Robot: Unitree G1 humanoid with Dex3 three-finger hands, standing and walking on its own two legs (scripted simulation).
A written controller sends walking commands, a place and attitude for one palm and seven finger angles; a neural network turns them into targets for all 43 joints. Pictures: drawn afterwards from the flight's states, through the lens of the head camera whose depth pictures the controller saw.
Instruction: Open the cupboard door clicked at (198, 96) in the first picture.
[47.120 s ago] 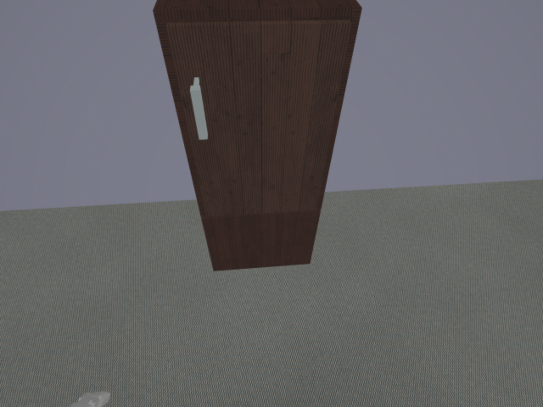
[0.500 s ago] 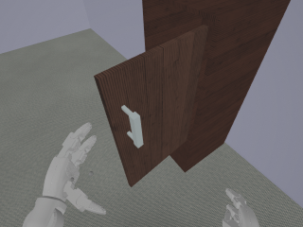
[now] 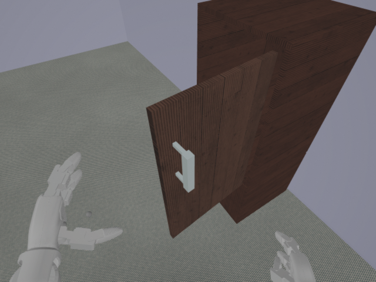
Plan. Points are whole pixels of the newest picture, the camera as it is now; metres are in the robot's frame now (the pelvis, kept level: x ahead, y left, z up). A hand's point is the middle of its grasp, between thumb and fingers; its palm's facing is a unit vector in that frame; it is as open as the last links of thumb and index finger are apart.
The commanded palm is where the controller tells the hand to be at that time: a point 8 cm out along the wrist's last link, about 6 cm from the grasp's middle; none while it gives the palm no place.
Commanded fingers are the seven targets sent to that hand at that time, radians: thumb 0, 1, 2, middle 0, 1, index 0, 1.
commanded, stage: draw the hand back to the body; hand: left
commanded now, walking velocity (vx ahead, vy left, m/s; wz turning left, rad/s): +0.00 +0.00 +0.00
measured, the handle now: (183, 167) +0.36 +0.06 +0.05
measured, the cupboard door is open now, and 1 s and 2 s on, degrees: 96 96 96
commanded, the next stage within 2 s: step back with the hand held close in 0.82 s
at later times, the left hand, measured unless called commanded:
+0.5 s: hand (47, 189) +0.21 +0.26 +0.16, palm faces +0.44 -0.80 -0.41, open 8.5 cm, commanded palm +0.17 +0.29 +0.17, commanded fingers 0.00 0.90 0.90 -0.20 -0.30 -0.20 -0.30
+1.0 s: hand (55, 191) +0.21 +0.24 +0.16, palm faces +0.43 -0.81 -0.41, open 7.4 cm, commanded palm +0.16 +0.28 +0.18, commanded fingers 0.00 0.90 0.90 -0.20 -0.30 -0.20 -0.30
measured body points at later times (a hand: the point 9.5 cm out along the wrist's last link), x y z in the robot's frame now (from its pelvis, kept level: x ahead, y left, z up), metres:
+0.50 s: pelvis +0.02 -0.01 +0.01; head +0.00 -0.03 +0.46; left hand +0.18 +0.30 +0.18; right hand +0.20 -0.23 -0.08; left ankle +0.02 +0.11 -0.73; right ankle -0.04 -0.12 -0.73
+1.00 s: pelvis +0.01 -0.02 +0.01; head +0.00 -0.04 +0.46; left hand +0.18 +0.28 +0.19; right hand +0.20 -0.24 -0.08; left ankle +0.02 +0.11 -0.73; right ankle -0.04 -0.12 -0.73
